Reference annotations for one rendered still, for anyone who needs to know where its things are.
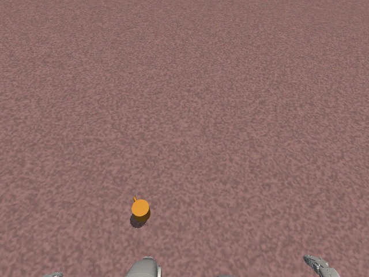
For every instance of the right robot hand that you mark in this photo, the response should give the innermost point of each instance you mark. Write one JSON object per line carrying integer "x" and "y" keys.
{"x": 320, "y": 266}

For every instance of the mug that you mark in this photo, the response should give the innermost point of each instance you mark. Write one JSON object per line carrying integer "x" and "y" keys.
{"x": 141, "y": 210}

